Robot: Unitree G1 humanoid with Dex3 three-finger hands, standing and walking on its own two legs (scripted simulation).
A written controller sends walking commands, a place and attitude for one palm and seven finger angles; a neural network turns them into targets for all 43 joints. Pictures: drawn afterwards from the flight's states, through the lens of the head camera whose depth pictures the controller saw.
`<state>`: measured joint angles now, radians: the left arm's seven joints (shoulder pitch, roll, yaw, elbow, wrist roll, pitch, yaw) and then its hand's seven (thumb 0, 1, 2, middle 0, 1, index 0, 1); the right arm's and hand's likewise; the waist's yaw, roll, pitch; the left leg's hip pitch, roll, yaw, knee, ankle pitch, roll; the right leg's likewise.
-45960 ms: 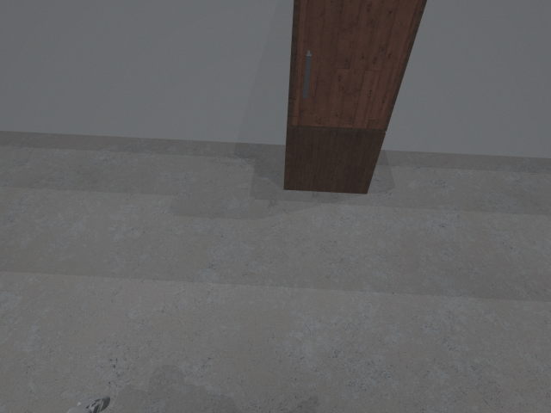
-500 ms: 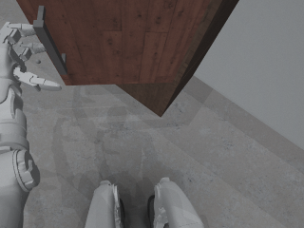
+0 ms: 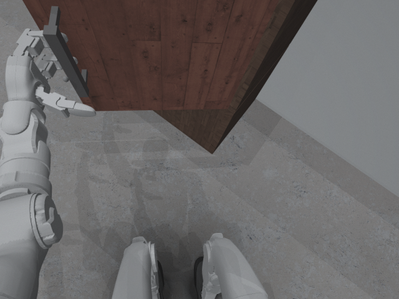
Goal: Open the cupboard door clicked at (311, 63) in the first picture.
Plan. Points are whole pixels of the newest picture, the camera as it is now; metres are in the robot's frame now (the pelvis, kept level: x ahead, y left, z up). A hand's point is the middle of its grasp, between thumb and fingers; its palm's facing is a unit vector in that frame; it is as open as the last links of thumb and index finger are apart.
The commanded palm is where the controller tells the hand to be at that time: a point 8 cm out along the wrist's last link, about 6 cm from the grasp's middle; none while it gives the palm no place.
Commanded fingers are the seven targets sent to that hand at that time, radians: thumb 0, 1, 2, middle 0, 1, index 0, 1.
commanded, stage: slide the fingers in behind the handle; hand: left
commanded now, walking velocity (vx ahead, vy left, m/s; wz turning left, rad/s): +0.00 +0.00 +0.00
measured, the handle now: (71, 58) +0.56 +0.21 +0.04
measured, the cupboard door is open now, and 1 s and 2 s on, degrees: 42 42 56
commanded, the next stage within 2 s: close the thumb around the handle in 0.68 s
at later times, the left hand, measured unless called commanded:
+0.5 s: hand (82, 77) +0.52 +0.19 +0.04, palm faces +0.05 -1.00 -0.03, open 13.9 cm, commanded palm +0.50 +0.22 +0.04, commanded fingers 0.00 -0.50 0.30 -0.30 -1.20 -0.30 -1.20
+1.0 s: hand (82, 78) +0.52 +0.19 +0.04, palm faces +0.04 -1.00 -0.03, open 12.7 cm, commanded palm +0.49 +0.21 +0.04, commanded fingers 0.00 0.17 0.59 -0.35 -1.27 -0.35 -1.27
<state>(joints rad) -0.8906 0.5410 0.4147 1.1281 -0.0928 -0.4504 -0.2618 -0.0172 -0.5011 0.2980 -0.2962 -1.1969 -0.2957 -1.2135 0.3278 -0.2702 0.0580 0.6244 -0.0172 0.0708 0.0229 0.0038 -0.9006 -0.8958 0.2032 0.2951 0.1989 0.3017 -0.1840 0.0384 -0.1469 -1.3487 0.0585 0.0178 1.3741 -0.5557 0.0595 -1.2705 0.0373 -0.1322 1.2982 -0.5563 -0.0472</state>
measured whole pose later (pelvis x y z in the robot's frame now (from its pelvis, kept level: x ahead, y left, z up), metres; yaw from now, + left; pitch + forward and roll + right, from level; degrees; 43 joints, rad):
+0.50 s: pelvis +0.00 +0.00 +0.00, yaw +0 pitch +30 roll -4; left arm -0.88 0.48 0.39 1.14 -0.06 -0.49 -0.18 -0.02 -0.50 0.30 -0.30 -1.20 -0.31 -1.21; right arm 0.33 -0.26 0.05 0.62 -0.03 0.08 0.04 0.00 -0.90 -0.90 0.20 0.30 0.20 0.30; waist -0.19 0.04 -0.15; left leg -1.32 0.06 0.03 1.36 -0.56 0.06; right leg -1.25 0.04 -0.12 1.29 -0.56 -0.05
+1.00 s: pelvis +0.00 -0.01 +0.00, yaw +0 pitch +30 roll -4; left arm -0.89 0.48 0.38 1.14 -0.08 -0.50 -0.20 -0.02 -0.29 0.39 -0.31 -1.22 -0.31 -1.23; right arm 0.32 -0.27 0.05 0.63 -0.02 0.07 0.03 0.00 -0.90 -0.90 0.20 0.29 0.20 0.30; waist -0.18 0.04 -0.15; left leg -1.33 0.06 0.02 1.37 -0.55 0.05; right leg -1.26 0.04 -0.13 1.30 -0.56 -0.06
